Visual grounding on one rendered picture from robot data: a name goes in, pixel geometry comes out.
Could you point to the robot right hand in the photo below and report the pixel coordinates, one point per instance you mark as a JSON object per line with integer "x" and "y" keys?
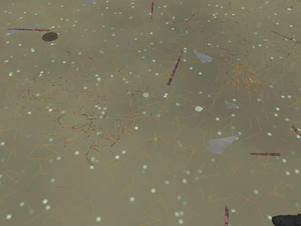
{"x": 287, "y": 220}

